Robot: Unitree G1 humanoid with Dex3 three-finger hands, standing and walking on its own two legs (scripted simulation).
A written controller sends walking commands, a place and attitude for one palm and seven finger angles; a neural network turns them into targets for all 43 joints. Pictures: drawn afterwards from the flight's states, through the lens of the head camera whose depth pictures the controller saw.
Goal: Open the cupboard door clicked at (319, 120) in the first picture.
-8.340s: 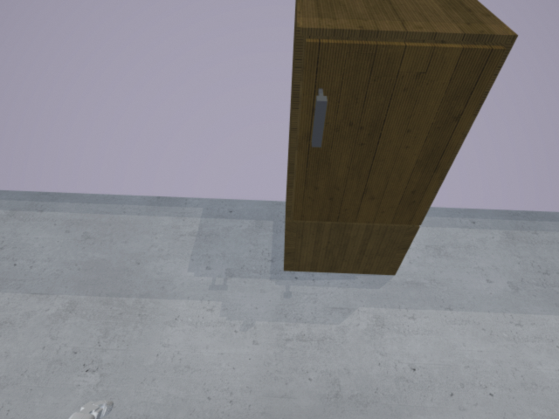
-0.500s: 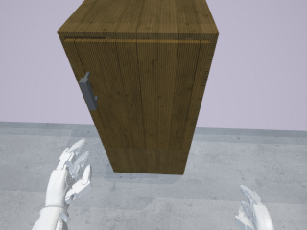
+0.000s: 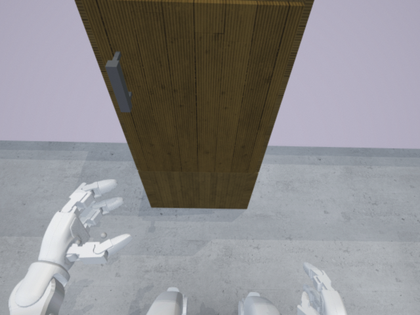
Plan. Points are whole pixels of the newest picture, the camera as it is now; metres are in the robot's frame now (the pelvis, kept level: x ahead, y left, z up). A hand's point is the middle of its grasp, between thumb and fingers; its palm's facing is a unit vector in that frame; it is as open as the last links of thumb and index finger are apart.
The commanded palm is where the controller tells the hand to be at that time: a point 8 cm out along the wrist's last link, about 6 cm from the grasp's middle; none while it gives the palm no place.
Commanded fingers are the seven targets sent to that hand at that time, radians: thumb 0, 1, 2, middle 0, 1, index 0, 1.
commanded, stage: raise the hand with hooked fingers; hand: left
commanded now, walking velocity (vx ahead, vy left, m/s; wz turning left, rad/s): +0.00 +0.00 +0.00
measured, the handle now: (122, 82) +0.60 +0.24 +0.09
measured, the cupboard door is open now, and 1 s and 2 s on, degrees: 0 0 0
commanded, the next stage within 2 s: move the hooked fingers beside the handle in 1.30 s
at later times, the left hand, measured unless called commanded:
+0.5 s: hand (51, 200) +0.29 +0.28 +0.09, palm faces +0.07 -0.99 -0.07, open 13.6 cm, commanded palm +0.26 +0.32 +0.09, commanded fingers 0.00 -0.50 0.30 -0.30 -1.20 -0.30 -1.20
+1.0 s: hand (61, 173) +0.33 +0.27 +0.10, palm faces +0.00 -1.00 -0.03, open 14.0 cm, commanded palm +0.30 +0.32 +0.11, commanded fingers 0.00 -0.50 0.30 -0.30 -1.20 -0.30 -1.20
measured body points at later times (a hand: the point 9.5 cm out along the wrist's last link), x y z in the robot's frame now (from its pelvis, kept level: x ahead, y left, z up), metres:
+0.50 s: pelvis +0.03 +0.02 +0.02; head +0.07 +0.05 +0.47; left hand +0.28 +0.33 +0.09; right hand +0.22 -0.21 -0.04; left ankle +0.04 +0.11 -0.66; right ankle +0.04 -0.12 -0.66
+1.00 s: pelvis +0.04 +0.00 +0.03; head +0.09 +0.00 +0.48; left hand +0.32 +0.33 +0.10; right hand +0.18 -0.26 -0.05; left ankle +0.04 +0.11 -0.66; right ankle +0.04 -0.12 -0.66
